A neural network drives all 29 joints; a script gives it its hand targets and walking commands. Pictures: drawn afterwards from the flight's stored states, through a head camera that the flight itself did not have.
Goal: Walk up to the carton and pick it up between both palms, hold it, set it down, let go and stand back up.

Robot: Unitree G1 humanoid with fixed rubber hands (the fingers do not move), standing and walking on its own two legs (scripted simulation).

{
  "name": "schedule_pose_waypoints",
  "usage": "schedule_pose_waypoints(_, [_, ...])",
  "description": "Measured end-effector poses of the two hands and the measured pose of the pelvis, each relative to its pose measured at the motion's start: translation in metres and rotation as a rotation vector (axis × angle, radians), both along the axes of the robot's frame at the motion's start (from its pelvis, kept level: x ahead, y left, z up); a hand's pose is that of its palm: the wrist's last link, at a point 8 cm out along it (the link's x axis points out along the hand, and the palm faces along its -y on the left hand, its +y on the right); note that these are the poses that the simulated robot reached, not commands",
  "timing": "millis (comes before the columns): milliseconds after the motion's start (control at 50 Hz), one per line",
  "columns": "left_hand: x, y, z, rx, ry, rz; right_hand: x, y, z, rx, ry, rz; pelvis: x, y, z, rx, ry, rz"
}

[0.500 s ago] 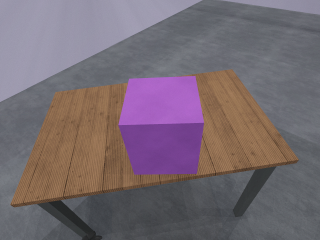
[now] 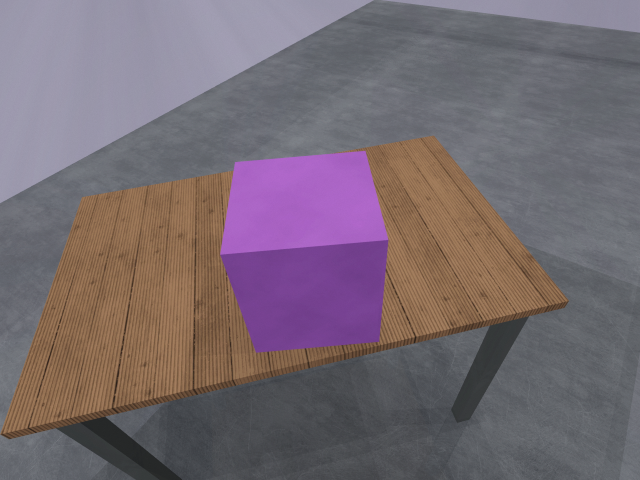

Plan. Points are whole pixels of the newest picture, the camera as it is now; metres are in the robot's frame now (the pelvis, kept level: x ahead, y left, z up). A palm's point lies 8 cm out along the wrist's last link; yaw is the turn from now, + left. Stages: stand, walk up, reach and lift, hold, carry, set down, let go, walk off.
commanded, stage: stand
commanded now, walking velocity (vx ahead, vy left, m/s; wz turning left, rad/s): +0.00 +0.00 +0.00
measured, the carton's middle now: (309, 254) +0.48 +0.06 +0.00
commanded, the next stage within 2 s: none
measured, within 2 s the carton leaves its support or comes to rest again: neither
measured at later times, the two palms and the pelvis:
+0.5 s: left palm out of the picture +0.03 +0.23 -0.13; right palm out of the picture -0.02 -0.23 -0.14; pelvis +0.00 +0.00 +0.00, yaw -1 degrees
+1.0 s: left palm out of the picture +0.01 +0.22 -0.14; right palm out of the picture -0.05 -0.21 -0.15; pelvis +0.00 +0.01 +0.00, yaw -2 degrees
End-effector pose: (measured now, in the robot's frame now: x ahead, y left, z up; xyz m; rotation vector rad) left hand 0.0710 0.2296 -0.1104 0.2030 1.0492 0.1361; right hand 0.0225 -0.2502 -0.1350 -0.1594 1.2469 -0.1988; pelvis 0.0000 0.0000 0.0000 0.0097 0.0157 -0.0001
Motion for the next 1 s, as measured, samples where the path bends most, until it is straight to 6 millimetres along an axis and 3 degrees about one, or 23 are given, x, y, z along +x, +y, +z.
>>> schedule_pose_waypoints(300, [-0.027,0.001,-0.009,0.007,0.109,0.032,-0.02,0.006,-0.008,0.014,0.07,-0.043,0.0,0.001,0.001,0.003,-0.014,-0.018])
schedule_pose_waypoints(660, [-0.044,-0.006,-0.021,-0.02,0.213,0.052,-0.056,0.029,-0.013,0.054,0.182,-0.084,0.002,0.004,0.002,0.003,-0.037,-0.026])
schedule_pose_waypoints(1000, [-0.061,-0.01,-0.026,-0.029,0.292,0.059,-0.071,0.043,-0.016,0.076,0.226,-0.092,0.0,0.007,0.002,0.003,-0.052,-0.032])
